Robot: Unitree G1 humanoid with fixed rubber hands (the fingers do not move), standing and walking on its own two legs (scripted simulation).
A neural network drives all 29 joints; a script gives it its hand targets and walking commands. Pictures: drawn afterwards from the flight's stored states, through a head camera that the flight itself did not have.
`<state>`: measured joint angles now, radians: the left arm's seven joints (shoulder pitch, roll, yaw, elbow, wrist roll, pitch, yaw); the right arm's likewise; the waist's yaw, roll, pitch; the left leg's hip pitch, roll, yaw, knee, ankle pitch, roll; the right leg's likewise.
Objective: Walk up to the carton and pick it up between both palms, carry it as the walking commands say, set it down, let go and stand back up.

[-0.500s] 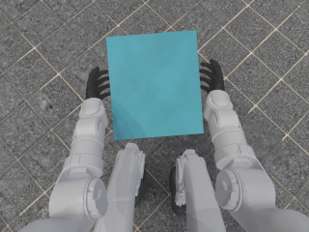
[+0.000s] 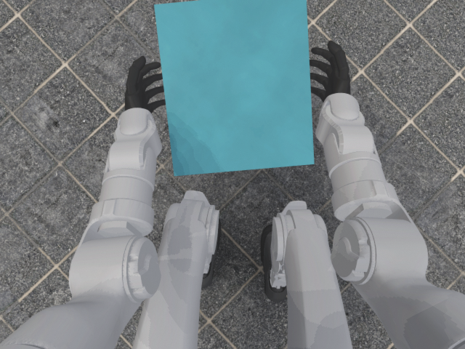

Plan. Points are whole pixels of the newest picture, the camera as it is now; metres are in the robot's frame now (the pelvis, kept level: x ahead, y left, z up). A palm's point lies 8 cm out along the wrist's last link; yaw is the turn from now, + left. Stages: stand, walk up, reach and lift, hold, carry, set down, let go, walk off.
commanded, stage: set down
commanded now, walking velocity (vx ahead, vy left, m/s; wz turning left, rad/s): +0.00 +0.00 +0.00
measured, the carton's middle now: (236, 94) +0.51 +0.04 -0.19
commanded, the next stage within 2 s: none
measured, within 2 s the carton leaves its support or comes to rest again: rests again in 1.58 s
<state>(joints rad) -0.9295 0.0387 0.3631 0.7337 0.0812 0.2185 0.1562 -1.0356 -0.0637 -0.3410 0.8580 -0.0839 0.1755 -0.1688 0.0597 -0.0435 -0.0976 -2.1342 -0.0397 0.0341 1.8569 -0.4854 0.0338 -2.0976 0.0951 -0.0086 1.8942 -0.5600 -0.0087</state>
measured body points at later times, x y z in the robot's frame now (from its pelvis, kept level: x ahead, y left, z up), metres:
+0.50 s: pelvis -0.01 -0.01 -0.06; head +0.32 +0.02 +0.24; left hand +0.48 +0.20 -0.21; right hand +0.52 -0.11 -0.21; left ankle +0.12 +0.10 -0.42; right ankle +0.10 -0.10 -0.42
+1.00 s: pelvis -0.03 +0.00 -0.10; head +0.32 +0.03 +0.16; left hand +0.49 +0.21 -0.27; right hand +0.52 -0.11 -0.27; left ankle +0.12 +0.10 -0.42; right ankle +0.10 -0.10 -0.42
